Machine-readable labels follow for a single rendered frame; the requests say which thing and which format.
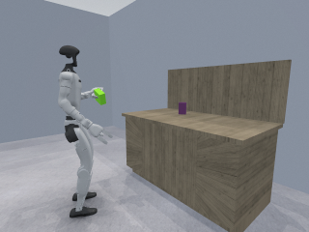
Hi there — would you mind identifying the robot right upper arm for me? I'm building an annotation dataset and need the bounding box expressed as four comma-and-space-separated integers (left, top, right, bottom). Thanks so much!
58, 72, 74, 108

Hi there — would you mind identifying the sponge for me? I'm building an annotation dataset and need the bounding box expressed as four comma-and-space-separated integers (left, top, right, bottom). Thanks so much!
94, 88, 106, 105

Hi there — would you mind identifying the robot right shin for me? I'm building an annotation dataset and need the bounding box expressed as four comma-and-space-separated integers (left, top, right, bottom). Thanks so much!
76, 168, 93, 212

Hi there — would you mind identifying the left robot forearm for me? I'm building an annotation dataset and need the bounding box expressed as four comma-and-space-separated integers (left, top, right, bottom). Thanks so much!
81, 91, 92, 100

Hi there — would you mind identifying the right robot forearm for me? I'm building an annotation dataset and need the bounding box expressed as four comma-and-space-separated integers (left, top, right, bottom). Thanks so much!
60, 100, 93, 129

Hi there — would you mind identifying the robot left thigh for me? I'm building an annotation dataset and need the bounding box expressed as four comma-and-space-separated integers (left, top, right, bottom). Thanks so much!
80, 125, 94, 165

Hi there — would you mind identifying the robot left hand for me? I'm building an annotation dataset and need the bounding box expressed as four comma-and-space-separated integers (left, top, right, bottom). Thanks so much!
90, 87, 104, 99

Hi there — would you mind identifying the robot right hand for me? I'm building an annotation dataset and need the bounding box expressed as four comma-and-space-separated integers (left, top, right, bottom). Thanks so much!
88, 124, 113, 145

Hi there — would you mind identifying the table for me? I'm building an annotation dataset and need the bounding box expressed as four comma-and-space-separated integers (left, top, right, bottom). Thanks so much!
122, 59, 292, 232

